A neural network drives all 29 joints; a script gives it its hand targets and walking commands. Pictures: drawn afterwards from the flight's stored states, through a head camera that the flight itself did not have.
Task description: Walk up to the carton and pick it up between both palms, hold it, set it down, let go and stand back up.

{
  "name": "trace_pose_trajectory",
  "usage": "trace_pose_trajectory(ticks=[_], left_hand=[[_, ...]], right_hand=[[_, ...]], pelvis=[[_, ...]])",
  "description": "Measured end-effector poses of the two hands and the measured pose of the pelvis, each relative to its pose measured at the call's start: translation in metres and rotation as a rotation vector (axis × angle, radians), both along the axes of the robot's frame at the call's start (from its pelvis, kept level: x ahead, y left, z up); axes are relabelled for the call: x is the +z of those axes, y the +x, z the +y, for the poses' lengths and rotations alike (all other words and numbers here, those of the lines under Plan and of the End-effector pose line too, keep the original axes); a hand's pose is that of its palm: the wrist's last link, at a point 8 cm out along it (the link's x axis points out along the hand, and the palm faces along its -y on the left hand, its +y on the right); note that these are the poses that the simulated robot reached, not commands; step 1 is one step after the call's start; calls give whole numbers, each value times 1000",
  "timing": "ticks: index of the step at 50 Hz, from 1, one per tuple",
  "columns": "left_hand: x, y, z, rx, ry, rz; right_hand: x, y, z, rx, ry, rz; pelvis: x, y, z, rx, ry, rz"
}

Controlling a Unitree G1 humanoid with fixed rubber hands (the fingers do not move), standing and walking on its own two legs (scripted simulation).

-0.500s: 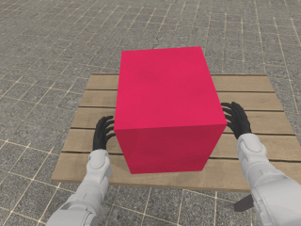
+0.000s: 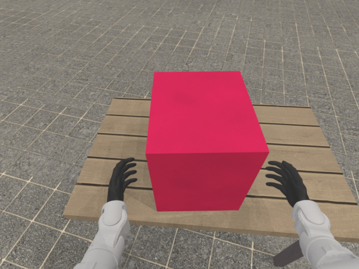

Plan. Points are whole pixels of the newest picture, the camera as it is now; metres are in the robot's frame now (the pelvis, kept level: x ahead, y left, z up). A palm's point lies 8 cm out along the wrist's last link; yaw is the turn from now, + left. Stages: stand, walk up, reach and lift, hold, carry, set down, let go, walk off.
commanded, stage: set down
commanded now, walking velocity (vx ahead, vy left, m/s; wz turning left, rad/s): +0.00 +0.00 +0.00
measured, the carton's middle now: (197, 143) +0.48 +0.01 -0.02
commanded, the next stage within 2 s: none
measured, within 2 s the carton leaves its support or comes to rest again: neither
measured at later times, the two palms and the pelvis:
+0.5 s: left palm (107, 222) +0.23 +0.19 -0.01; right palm (302, 230) +0.26 -0.23 -0.03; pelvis +0.02 +0.01 +0.01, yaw +0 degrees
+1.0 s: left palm (104, 226) +0.22 +0.20 -0.02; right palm (300, 238) +0.24 -0.23 -0.03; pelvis +0.03 +0.01 +0.01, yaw +0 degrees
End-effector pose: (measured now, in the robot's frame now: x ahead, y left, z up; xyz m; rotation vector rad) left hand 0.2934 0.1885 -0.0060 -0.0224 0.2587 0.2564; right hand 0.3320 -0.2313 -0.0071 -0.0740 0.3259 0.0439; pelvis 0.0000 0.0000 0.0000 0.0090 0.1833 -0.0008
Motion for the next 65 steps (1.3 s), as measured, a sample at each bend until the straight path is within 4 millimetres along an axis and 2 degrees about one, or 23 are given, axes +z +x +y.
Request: trace_pose_trajectory(ticks=[8, 19, 23, 32, 41, 53, 65], left_hand=[[-3, -18, 4, 0, 8, 6], [-9, -57, 10, 8, 10, 32], [-8, -64, 7, 12, -4, 22], [-2, -65, 2, 0, 6, 9], [-8, -70, 6, 12, 21, 65], [-13, -75, 12, 25, 17, 97], [-19, -80, 16, 21, 0, 137]], right_hand=[[-12, -17, 0, 6, -3, 31], [-23, -63, -5, 4, -9, 55], [-21, -73, -4, 18, -14, 52], [-19, -83, -1, 45, -7, 44], [-26, -92, 1, 71, -13, 77], [-23, -90, 3, 76, -36, 78], [-23, -96, 4, 75, -73, 122]], pelvis=[[2, 9, 4, 2, -5, -25], [6, 20, 11, 4, -13, -75], [6, 20, 11, 4, -14, -82], [6, 18, 11, 4, -13, -118], [6, 21, 11, 4, -13, -144], [8, 29, 11, 5, -14, -172], [10, 32, 14, 7, -17, -197]])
